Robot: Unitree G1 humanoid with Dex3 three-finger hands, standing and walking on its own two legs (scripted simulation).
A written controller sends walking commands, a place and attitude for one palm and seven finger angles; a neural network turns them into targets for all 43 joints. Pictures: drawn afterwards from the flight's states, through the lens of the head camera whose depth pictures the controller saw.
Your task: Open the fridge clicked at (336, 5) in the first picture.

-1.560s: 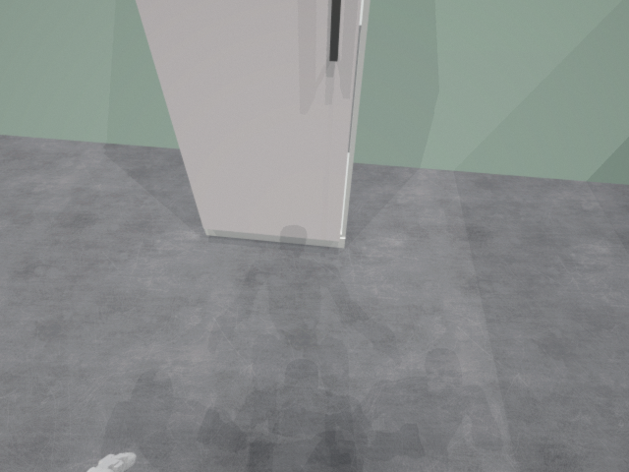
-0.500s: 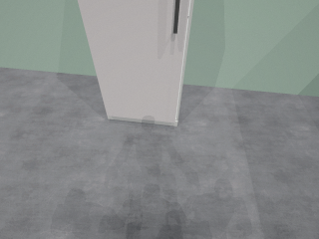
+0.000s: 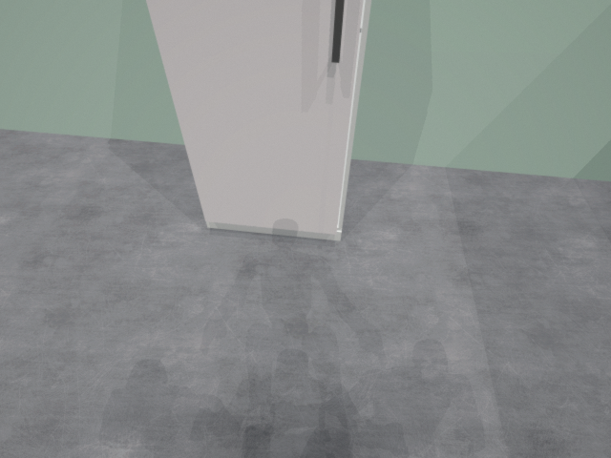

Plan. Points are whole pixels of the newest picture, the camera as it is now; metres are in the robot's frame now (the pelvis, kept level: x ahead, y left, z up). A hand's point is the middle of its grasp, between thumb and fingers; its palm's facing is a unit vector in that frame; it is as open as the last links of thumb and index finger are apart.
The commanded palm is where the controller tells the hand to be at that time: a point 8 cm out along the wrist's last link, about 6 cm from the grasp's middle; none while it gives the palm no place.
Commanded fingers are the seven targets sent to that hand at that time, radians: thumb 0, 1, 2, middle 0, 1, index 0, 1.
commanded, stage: walk to a spot facing it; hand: right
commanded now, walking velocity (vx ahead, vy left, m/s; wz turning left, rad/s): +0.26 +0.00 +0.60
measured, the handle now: out of the picture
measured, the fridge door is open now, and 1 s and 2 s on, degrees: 0 0 0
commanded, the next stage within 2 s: none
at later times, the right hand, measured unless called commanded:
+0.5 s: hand out of the picture +0.12 -0.14 -0.18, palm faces -0.14 +0.97 -0.22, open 7.4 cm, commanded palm none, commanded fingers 0.00 -0.90 -0.90 0.20 0.30 0.20 0.30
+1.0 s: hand (401, 331) +0.40 -0.17 -0.19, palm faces -0.43 +0.88 -0.20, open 7.4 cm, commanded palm none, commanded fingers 0.00 -0.90 -0.90 0.20 0.30 0.20 0.30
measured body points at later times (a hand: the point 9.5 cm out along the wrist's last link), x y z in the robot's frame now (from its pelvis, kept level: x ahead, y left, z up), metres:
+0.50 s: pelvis +0.09 +0.05 -0.01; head +0.10 +0.06 +0.43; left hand +0.05 +0.30 -0.17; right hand +0.13 -0.19 -0.16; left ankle +0.06 +0.13 -0.75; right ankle +0.07 -0.09 -0.67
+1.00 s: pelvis +0.28 +0.01 -0.01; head +0.31 -0.01 +0.44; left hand +0.27 +0.27 -0.13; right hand +0.42 -0.21 -0.18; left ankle +0.17 +0.10 -0.64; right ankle +0.36 -0.05 -0.75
